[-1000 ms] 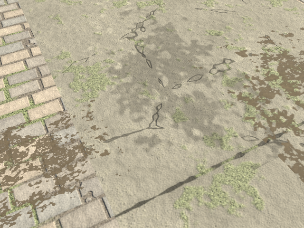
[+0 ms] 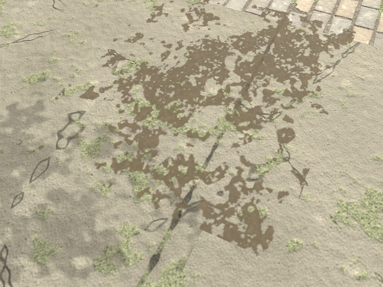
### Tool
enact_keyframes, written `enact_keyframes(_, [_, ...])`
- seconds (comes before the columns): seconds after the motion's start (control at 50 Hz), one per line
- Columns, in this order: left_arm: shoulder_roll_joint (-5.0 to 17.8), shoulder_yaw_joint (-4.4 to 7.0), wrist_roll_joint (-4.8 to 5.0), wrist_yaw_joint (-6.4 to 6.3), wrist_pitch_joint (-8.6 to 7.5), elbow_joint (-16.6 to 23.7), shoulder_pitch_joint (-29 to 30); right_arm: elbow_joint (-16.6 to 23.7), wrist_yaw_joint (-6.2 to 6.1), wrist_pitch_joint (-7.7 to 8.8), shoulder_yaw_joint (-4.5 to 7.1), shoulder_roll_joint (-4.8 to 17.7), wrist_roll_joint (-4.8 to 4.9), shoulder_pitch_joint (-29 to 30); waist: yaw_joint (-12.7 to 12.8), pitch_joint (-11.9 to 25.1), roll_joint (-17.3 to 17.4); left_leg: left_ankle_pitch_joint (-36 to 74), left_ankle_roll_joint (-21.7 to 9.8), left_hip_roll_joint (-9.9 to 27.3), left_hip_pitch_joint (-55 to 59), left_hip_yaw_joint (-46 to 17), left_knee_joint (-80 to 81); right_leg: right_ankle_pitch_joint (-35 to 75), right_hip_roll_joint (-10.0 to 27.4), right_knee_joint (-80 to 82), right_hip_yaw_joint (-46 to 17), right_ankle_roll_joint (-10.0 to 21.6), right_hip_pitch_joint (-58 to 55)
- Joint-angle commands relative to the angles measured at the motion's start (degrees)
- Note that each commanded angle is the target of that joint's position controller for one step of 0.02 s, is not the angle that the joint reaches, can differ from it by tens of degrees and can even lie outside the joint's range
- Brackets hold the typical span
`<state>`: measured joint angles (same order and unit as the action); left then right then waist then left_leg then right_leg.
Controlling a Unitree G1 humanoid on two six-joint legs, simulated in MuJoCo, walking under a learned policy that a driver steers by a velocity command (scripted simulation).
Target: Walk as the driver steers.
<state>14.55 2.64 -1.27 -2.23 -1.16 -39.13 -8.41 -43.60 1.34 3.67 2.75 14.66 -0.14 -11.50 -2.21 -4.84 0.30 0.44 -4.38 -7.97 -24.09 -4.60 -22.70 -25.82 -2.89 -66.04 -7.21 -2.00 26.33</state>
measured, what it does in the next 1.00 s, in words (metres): steps to the left, turning left: right foot, then left foot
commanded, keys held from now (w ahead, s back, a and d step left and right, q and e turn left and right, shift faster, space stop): q+shift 0.38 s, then w+q+shift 0.30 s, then w+shift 0.02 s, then w+e+shift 0.30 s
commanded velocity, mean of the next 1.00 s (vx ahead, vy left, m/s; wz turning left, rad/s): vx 0.43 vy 0.00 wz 0.57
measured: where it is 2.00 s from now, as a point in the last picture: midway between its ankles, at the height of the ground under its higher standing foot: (57, 186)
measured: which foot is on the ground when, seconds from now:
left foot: down 0.00-0.24, up 0.26-0.84, down 0.86-1.00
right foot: up 0.00-0.20, down 0.22-0.86, up 0.88-1.00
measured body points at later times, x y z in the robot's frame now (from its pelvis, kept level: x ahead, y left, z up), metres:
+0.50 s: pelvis +0.06 -0.05 +0.02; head +0.08 -0.06 +0.47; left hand +0.08 +0.26 -0.06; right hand +0.31 -0.26 -0.08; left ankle +0.00 +0.10 -0.62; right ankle +0.11 -0.14 -0.73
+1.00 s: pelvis +0.15 +0.19 +0.00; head +0.15 +0.22 +0.44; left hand +0.03 +0.45 -0.14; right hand +0.39 +0.04 -0.10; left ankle +0.07 +0.24 -0.73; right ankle +0.21 -0.01 -0.60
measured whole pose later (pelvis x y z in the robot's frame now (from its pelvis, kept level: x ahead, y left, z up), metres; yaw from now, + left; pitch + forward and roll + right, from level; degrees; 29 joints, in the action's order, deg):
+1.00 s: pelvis +0.15 +0.19 +0.00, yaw +37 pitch +2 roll -1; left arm 17.5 3.1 3.3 1.1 -4.7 -45.7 -19.4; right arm -39.1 2.9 5.0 2.0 14.0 0.2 -18.3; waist 0.4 0.3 -2.6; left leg -22.5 -1.8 2.4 -16.8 7.7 -37.8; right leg -12.6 5.3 -78.3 -6.0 3.2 32.0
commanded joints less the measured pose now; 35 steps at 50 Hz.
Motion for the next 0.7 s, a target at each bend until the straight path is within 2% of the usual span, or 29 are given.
enact_keyframes(0.02, [2.9, 0.67, 0.32, -1.33, -0.36, 2.7, -6.5, 6.2, -0.86, -0.11, 2.72, 9.2, 0.17, 3.1, 4.2, 12.9, 3.6, 6.4, -9.8, 13.0, 10.5, -21.1, 6.8, -2.9, -0.9, 11.9, 1.2, -0.7, -1.2])
enact_keyframes(0.06, [3.8, 0.81, 1.02, -1.47, 0.37, 3.1, -4.9, 7.3, -1.65, -1.63, 3.61, 10.8, 0.82, 2.6, 4.0, 13.9, 5.2, -7.3, -9.1, 12.7, 8.5, -23.6, 8.5, 1.0, -1.8, 16.6, 0.8, -0.6, -3.6])
enact_keyframes(0.1, [4.7, 1.00, 1.46, -1.22, 0.70, 3.7, -2.3, 8.4, -2.47, -2.95, 4.09, 11.0, 1.46, 2.7, 3.3, 11.5, 7.1, -18.7, -7.4, 12.1, 5.0, -25.5, 10.5, 5.9, -2.3, 21.3, 0.3, -0.3, -5.2])
enact_keyframes(0.14, [4.7, 1.08, 1.54, -0.66, 0.30, 4.2, -0.8, 8.8, -3.26, -4.11, 4.43, 10.6, 1.64, 1.4, 2.6, 10.2, 8.7, -23.0, -5.9, 11.3, 3.8, -26.9, 10.8, 7.9, -3.0, 26.2, 0.0, -0.2, -7.2])
enact_keyframes(0.18, [5.2, 1.44, 2.02, 0.06, -0.58, 3.8, -1.5, 9.4, -3.92, -5.15, 4.74, 10.3, 1.65, 0.6, 2.9, 9.9, 9.5, -24.5, -4.3, 10.7, 3.9, -28.6, 9.8, 9.9, -3.1, 33.3, -0.2, 0.6, -10.7])
enact_keyframes(0.2, [5.6, 1.84, 2.31, 0.36, -1.00, 3.0, -3.7, 9.9, -4.14, -5.57, 4.78, 10.0, 1.89, 1.0, 4.2, 9.9, 9.5, -25.9, -2.8, 9.6, 2.5, -28.6, 8.5, 13.2, -2.2, 39.4, 0.2, 1.4, -14.9])
enact_keyframes(0.22, [7.3, 2.58, 2.17, 0.36, -1.18, 2.3, -5.8, 10.2, -4.14, -5.75, 4.46, 8.8, 2.22, 0.2, 4.9, 10.4, 8.2, -29.5, -0.4, 7.1, -0.9, -26.7, 5.0, 14.7, 1.4, 45.0, -0.6, 3.1, -20.9])
enact_keyframes(0.24, [11.1, 3.42, 0.70, 0.14, -1.05, 2.8, -6.4, 10.7, -4.08, -5.97, 3.70, 5.8, 2.46, -1.4, 3.7, 12.6, -1.1, -36.0, 2.1, 2.0, -8.1, -19.5, -7.7, 8.9, 13.9, 49.2, -12.2, 8.7, -26.7])
enact_keyframes(0.26, [12.9, 3.56, -2.40, 0.37, -0.77, 4.3, -1.1, 12.2, -3.68, -5.11, 3.93, 5.4, 2.52, -2.3, 0.9, 10.3, -15.8, -35.2, 3.7, -2.8, -15.7, -9.0, -24.9, 8.6, 24.3, 53.6, -25.7, 14.4, -21.0])
enact_keyframes(0.28, [9.0, 2.79, -3.11, 0.31, -1.28, 6.0, 3.2, 11.5, -3.11, -4.57, 5.34, 11.3, 1.53, -3.1, -0.8, 7.9, -13.8, -30.5, 5.9, 2.8, -16.5, -7.0, -35.1, 12.1, 25.4, 54.2, -23.5, 15.6, -16.1])
enact_keyframes(0.3, [6.0, 1.99, -1.93, -0.08, -1.43, 7.0, 6.8, 9.6, -2.87, -4.95, 5.88, 12.8, 1.26, -5.6, -2.0, 7.2, -9.4, -26.0, 6.8, 3.9, -14.4, -5.2, -39.9, 14.3, 21.1, 52.2, -15.7, 13.5, -13.8])
enact_keyframes(0.32, [4.9, 1.56, -0.52, -0.32, -1.41, 7.6, 8.2, 7.8, -3.03, -5.66, 5.64, 11.4, 0.86, -7.9, -2.2, 7.6, -6.5, -22.8, 7.7, 4.0, -13.8, -4.2, -45.1, 16.5, 17.3, 50.7, -10.3, 11.7, -14.0])
enact_keyframes(0.34, [5.0, 1.32, 0.25, -0.51, -1.21, 7.6, 8.4, 7.5, -2.89, -6.20, 5.08, 9.6, 0.67, -9.0, -2.0, 6.9, -5.4, -21.0, 8.6, 4.6, -14.7, -3.1, -50.8, 19.5, 16.2, 50.2, -6.8, 11.5, -13.4])
enact_keyframes(0.38, [5.5, 1.00, 0.11, -0.82, -0.90, 7.3, 6.5, 9.2, -2.50, -6.58, 4.28, 8.4, 1.21, -6.9, -0.5, 5.8, -5.1, -18.0, 10.4, 7.4, -16.5, 0.5, -54.0, 24.5, 15.0, 50.2, -0.8, 12.7, -13.7])
enact_keyframes(0.4, [6.7, 1.38, 0.05, -1.02, -0.72, 6.5, 2.8, 10.8, -2.22, -6.40, 3.81, 8.0, 1.42, -4.1, 1.7, 7.0, -6.6, -15.5, 11.0, 9.2, -19.5, 2.1, -51.8, 17.8, 15.4, 52.0, -0.7, 12.9, -17.7])
enact_keyframes(0.44, [9.4, 2.31, 0.60, -1.00, -0.81, 5.0, -3.3, 13.4, -1.40, -5.78, 3.43, 8.5, 1.80, 0.4, 5.6, 7.9, -8.3, -14.8, 11.5, 11.8, -24.8, 2.9, -48.3, 2.5, 17.9, 55.1, -4.0, 13.0, -25.3])
enact_keyframes(0.48, [11.4, 3.09, 0.77, -0.62, -1.52, 4.1, -6.1, 14.8, -0.71, -5.08, 3.27, 8.5, 2.01, 2.7, 7.0, 7.0, -7.9, -15.4, 10.8, 13.3, -27.8, 2.5, -45.5, -5.5, 20.3, 57.1, -5.6, 12.8, -28.9])
enact_keyframes(0.58, [12.8, 4.10, 0.74, 0.27, -3.50, 2.2, -8.0, 15.7, 0.06, -3.65, 2.83, 7.1, 2.14, 4.4, 6.9, 4.2, -7.5, -13.6, 8.4, 15.8, -28.2, 2.4, -40.7, -6.8, 23.4, 59.7, -0.8, 11.8, -29.9])
enact_keyframes(0.7, [14.2, 5.10, 1.03, 1.04, -4.25, -0.4, -9.4, 17.1, 1.24, -3.27, 1.39, 4.6, 2.48, 8.6, 6.7, 0.5, -6.8, -13.6, 5.4, 17.7, -24.1, 3.7, -33.3, -3.3, 25.2, 61.0, 8.6, 10.5, -28.3])
Keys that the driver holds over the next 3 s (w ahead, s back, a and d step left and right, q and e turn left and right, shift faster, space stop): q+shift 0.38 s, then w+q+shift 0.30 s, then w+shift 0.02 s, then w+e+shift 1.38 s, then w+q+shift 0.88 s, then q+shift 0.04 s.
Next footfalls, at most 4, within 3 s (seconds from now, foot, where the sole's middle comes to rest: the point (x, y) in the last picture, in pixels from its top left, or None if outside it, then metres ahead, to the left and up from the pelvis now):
0.22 right None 0.15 -0.13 -0.76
0.86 left None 0.10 0.27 -0.76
1.32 right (79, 269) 0.49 0.40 -0.76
1.70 left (15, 198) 0.78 0.69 -0.76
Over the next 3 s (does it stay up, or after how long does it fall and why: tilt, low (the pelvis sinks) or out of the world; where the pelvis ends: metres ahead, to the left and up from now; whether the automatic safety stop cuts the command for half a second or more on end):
stays up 1.65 0.23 0.00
